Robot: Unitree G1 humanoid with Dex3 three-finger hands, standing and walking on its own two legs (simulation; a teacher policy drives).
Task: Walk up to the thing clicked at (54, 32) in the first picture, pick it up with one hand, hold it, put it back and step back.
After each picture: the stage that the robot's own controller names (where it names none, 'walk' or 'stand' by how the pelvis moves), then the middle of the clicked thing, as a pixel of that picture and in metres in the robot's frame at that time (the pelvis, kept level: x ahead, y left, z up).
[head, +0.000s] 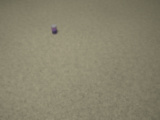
stand; (54, 29) +1.66 +0.32 -0.72
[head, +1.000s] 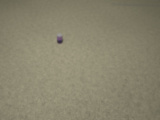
walk; (59, 38) +1.53 +0.18 -0.71
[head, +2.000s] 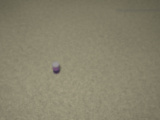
walk; (56, 68) +0.97 +0.18 -0.72
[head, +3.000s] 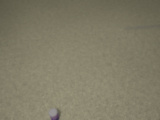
walk; (54, 115) +0.54 +0.24 -0.70
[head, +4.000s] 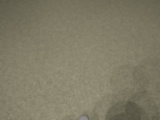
stand; out of the picture +0.38 +0.02 -0.69
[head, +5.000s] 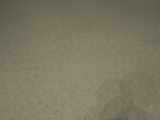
stand; out of the picture +0.35 +0.05 -0.73
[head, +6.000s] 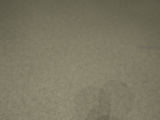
stand; out of the picture +0.36 +0.02 -0.71
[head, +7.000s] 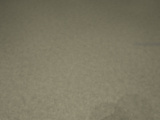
stand; out of the picture +0.42 +0.06 -0.72
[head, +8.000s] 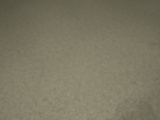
stand; out of the picture +0.40 +0.05 -0.72
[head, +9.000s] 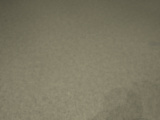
stand; out of the picture +0.37 +0.04 -0.72
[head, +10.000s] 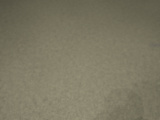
stand; out of the picture +0.37 +0.04 -0.72
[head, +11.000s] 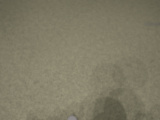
go down; out of the picture +0.38 +0.05 -0.68
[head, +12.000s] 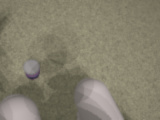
go down; (32, 70) +0.45 +0.09 -0.31
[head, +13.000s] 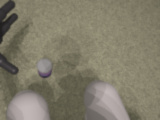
go down; (44, 69) +0.45 +0.09 -0.32
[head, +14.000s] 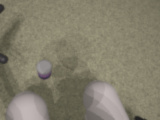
go down; (44, 70) +0.45 +0.09 -0.32
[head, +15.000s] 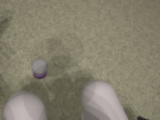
go down; (39, 69) +0.45 +0.09 -0.31
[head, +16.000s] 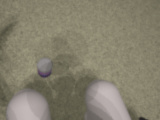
go down; (44, 68) +0.45 +0.09 -0.31
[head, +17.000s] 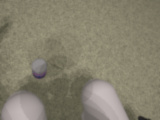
go down; (39, 69) +0.45 +0.09 -0.31
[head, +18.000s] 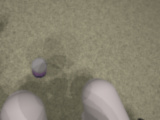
go down; (39, 68) +0.45 +0.09 -0.30
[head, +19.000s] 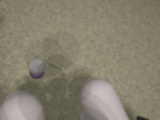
go down; (36, 69) +0.45 +0.10 -0.30
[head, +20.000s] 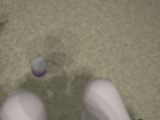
go down; (39, 67) +0.45 +0.09 -0.30
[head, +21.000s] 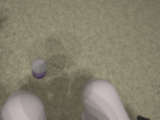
go down; (39, 69) +0.45 +0.09 -0.30
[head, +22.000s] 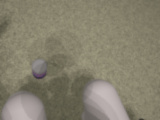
go down; (39, 69) +0.45 +0.09 -0.31
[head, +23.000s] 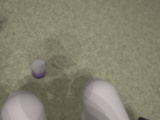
go down; (38, 69) +0.45 +0.09 -0.30
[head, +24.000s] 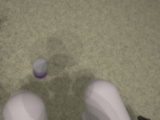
go down; (40, 69) +0.45 +0.09 -0.31
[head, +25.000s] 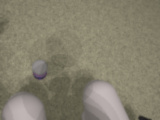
go down; (39, 70) +0.45 +0.09 -0.32
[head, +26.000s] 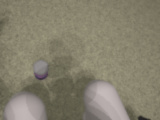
go down; (41, 70) +0.45 +0.09 -0.32
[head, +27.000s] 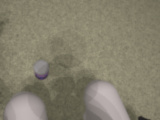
go down; (41, 70) +0.45 +0.09 -0.32
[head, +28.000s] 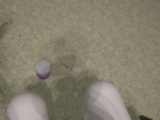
go down; (43, 70) +0.45 +0.09 -0.32
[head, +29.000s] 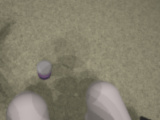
go down; (44, 70) +0.45 +0.09 -0.32
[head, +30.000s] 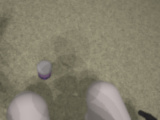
go down; (44, 70) +0.45 +0.08 -0.32
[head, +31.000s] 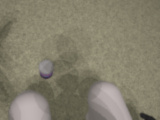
go down; (46, 70) +0.45 +0.08 -0.33
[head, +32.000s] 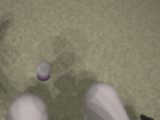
go down; (43, 72) +0.45 +0.09 -0.34
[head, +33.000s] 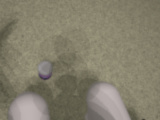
go down; (45, 71) +0.45 +0.08 -0.33
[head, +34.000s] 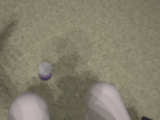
go down; (45, 71) +0.45 +0.08 -0.33
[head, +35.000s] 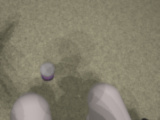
go down; (47, 72) +0.45 +0.08 -0.34
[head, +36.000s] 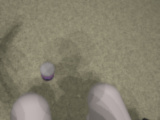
go down; (47, 72) +0.45 +0.08 -0.34
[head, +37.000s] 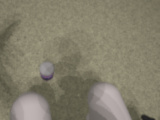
go down; (47, 71) +0.45 +0.08 -0.33
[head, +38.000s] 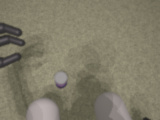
hold; (61, 80) +0.44 +0.07 -0.40
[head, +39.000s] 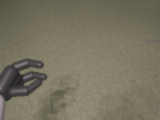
hold; out of the picture +0.36 +0.04 -0.67
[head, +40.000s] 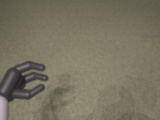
hold; out of the picture +0.37 +0.05 -0.68
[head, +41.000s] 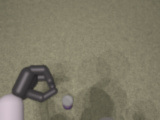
crouch; (67, 102) +0.42 +0.05 -0.54
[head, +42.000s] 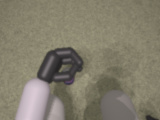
hold; (68, 76) +0.46 +0.07 -0.37
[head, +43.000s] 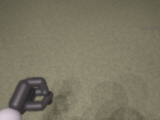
crouch; out of the picture +0.39 +0.04 -0.66
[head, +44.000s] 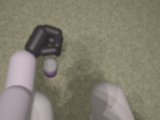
hold; (50, 68) +0.47 +0.08 -0.32
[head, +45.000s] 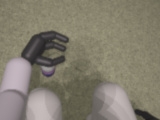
lower; (48, 67) +0.46 +0.10 -0.31
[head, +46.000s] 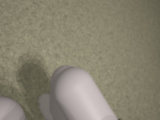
rest; out of the picture +0.46 +0.15 -0.27
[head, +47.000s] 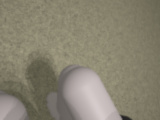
lower; out of the picture +0.45 +0.15 -0.27
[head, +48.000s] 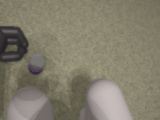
hold; (36, 64) +0.46 +0.12 -0.30
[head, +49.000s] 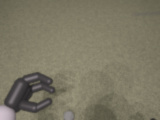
crouch; (68, 118) +0.40 +0.06 -0.62
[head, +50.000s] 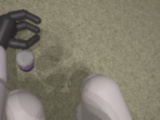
crouch; (25, 62) +0.46 +0.11 -0.28
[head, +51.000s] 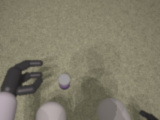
crouch; (64, 82) +0.46 +0.07 -0.44
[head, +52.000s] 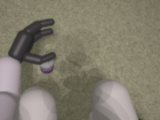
stand; (46, 64) +0.46 +0.10 -0.30
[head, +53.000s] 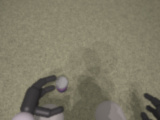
withdraw; (61, 85) +0.44 +0.07 -0.44
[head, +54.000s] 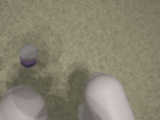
rise; (28, 57) +0.47 +0.12 -0.27
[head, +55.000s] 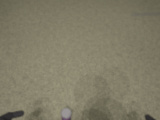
withdraw; (66, 115) +0.42 +0.06 -0.60
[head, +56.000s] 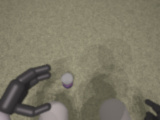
crouch; (67, 81) +0.46 +0.08 -0.46
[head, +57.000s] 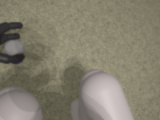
rise; (15, 53) +0.48 +0.13 -0.25
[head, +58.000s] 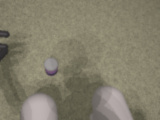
lower; (51, 67) +0.48 +0.09 -0.37
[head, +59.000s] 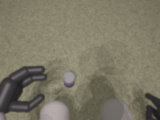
rise; (69, 80) +0.46 +0.07 -0.44
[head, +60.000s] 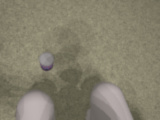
stand; (46, 62) +0.47 +0.09 -0.36
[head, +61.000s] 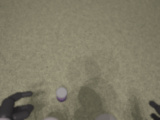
lower; (61, 95) +0.44 +0.07 -0.52
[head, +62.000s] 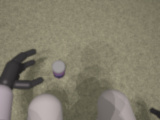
withdraw; (58, 70) +0.48 +0.08 -0.37
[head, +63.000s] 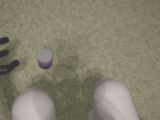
stand; (45, 59) +0.48 +0.10 -0.29
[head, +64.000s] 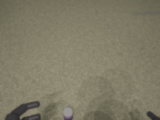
lower; (68, 114) +0.43 +0.06 -0.61
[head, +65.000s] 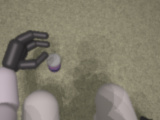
lower; (54, 63) +0.49 +0.09 -0.34
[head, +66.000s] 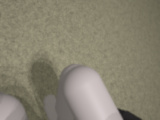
lower; out of the picture +0.49 +0.16 -0.27
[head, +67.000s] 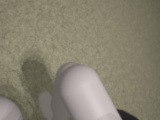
lower; out of the picture +0.48 +0.16 -0.27
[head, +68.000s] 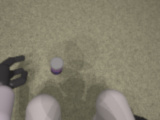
walk; (56, 66) +0.49 +0.08 -0.38
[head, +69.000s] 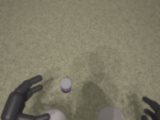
stand; (65, 85) +0.46 +0.06 -0.48
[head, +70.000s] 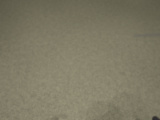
crouch; out of the picture +0.42 +0.05 -0.65
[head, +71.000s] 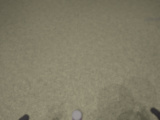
stand; (76, 117) +0.43 +0.06 -0.62
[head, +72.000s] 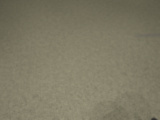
stand; out of the picture +0.42 +0.05 -0.66
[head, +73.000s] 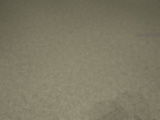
stand; out of the picture +0.41 +0.05 -0.66
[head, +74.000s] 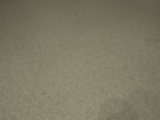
stand; out of the picture +0.42 +0.04 -0.71
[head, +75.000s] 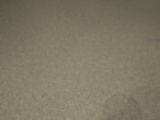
stand; out of the picture +0.41 +0.05 -0.73
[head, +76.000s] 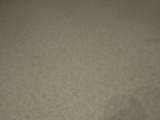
walk; out of the picture +0.41 +0.05 -0.73
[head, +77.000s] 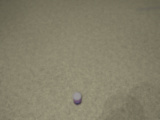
walk; (77, 98) +0.56 +0.07 -0.70
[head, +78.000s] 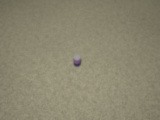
walk; (77, 60) +0.86 +0.04 -0.69
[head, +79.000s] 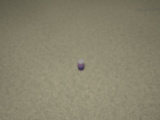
stand; (80, 65) +1.05 +0.05 -0.71
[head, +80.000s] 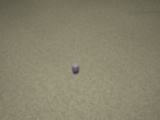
stand; (75, 68) +1.03 +0.05 -0.73
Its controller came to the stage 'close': no
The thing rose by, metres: 0.00
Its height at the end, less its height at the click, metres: +0.00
